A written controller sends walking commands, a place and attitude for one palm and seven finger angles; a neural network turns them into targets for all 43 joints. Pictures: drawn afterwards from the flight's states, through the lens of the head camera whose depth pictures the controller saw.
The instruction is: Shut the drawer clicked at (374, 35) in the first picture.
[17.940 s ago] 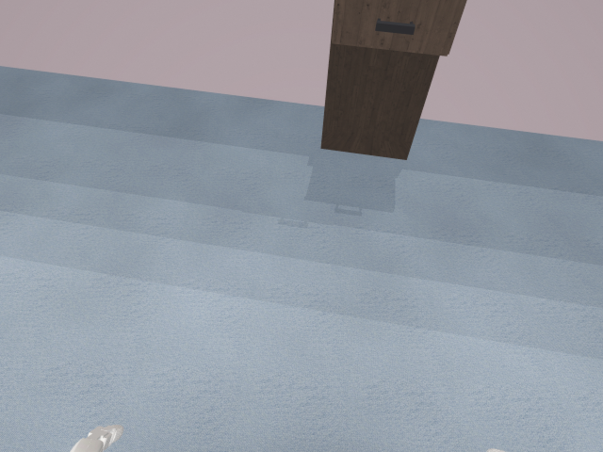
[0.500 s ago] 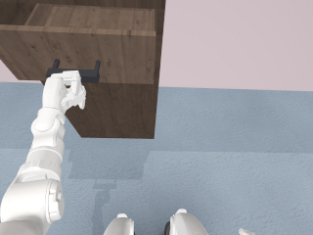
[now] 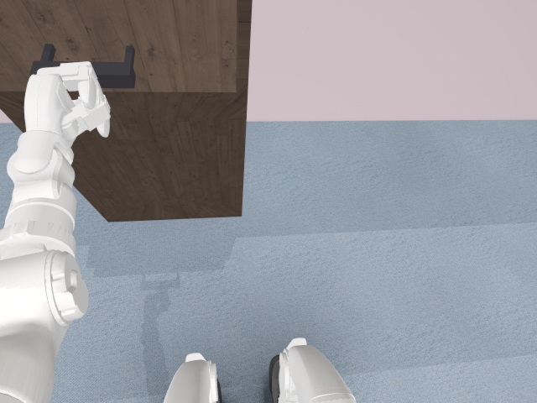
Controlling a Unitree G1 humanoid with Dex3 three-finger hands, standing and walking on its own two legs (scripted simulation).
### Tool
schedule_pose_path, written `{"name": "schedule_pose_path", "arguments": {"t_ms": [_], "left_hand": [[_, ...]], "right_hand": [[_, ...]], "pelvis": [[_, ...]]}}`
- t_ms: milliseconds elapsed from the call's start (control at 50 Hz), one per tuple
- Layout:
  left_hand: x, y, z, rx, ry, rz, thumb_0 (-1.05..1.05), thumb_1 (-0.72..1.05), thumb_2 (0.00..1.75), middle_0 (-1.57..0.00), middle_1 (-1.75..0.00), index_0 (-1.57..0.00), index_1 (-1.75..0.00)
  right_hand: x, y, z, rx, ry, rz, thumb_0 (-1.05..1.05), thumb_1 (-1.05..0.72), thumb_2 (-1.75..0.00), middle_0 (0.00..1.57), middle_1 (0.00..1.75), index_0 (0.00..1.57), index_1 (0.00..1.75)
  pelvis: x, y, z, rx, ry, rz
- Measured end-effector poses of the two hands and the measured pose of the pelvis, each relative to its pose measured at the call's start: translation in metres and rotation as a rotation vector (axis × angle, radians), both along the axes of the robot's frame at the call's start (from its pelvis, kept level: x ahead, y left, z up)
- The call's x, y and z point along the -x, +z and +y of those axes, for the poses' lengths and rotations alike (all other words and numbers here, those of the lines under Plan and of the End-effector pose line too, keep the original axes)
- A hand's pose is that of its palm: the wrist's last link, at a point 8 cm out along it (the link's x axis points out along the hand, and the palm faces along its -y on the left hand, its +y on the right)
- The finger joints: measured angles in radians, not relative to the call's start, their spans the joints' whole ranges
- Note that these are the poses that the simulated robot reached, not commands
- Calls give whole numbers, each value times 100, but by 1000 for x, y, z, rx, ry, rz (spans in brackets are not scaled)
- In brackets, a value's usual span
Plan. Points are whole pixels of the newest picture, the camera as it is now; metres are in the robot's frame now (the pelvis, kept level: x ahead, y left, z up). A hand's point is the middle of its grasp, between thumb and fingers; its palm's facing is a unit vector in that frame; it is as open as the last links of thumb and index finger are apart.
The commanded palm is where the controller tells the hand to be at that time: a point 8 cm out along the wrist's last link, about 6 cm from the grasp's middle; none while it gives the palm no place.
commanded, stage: push the drawer shut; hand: left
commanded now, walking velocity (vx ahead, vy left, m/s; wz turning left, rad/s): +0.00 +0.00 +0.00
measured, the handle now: (87, 63) +0.60 +0.21 +0.08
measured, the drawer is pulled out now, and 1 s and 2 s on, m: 0.04 0.00 0.00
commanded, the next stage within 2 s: pull the fist back off the drawer in 0.82 s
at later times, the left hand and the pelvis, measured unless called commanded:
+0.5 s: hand (98, 83) +0.56 +0.20 +0.07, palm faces -0.03 -1.00 -0.02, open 2.8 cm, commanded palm +0.57 +0.22 +0.08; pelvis +0.01 +0.02 +0.00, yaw +0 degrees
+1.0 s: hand (94, 79) +0.57 +0.20 +0.08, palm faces -0.01 -1.00 -0.04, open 3.3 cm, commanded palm +0.60 +0.21 +0.08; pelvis -0.02 +0.02 -0.02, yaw +0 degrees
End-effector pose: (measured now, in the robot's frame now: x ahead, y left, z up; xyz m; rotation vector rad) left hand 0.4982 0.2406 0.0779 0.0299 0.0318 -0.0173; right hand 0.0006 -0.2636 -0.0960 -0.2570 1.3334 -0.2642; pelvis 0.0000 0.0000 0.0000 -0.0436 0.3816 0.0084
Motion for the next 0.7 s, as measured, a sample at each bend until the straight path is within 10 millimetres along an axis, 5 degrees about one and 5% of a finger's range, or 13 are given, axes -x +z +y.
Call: {"name": "schedule_pose_path", "arguments": {"t_ms": [320, 700], "left_hand": [[-41, 0, 2, 8, 3, 10, 1, 80, 91, -140, -160, -140, -160], [-48, 0, 16, 1, 3, 21, -1, 62, 92, -140, -160, -140, -160]], "right_hand": [[25, 6, 20, -6, -43, 107, 0, -91, -90, 20, 30, 20, 30], [45, 7, 29, 15, -18, 164, 0, -91, -90, 20, 30, 20, 30]], "pelvis": [[-9, -2, 12, 19, -8, 46], [2, -10, 18, 45, 22, 71]]}}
